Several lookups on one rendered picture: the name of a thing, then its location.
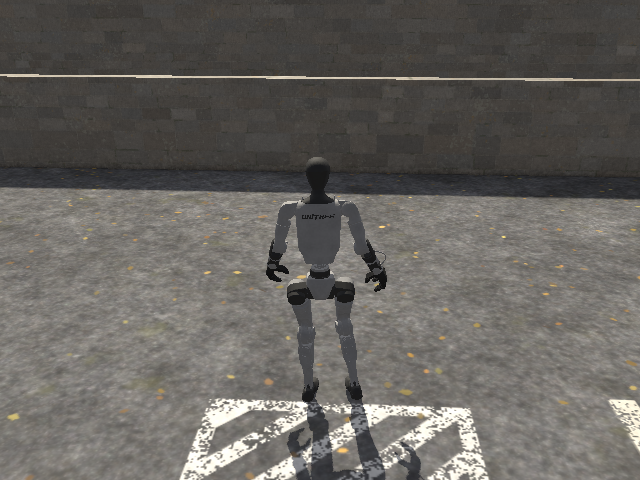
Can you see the right robot upper arm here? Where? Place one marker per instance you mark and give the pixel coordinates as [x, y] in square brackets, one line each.
[349, 209]

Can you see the right robot forearm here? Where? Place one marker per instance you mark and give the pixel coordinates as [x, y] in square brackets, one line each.
[372, 261]

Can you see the humanoid robot torso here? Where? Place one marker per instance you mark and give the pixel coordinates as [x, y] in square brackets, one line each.
[318, 233]

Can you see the robot right hand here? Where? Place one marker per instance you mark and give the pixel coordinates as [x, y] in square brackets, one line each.
[382, 277]

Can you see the robot left hand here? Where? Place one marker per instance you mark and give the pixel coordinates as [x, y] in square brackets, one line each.
[272, 276]

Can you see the left robot upper arm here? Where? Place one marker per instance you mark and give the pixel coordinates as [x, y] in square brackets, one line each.
[286, 212]

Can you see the robot head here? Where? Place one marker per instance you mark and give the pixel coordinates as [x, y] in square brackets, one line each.
[317, 171]

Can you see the left robot forearm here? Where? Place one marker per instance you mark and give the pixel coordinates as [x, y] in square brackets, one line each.
[274, 258]

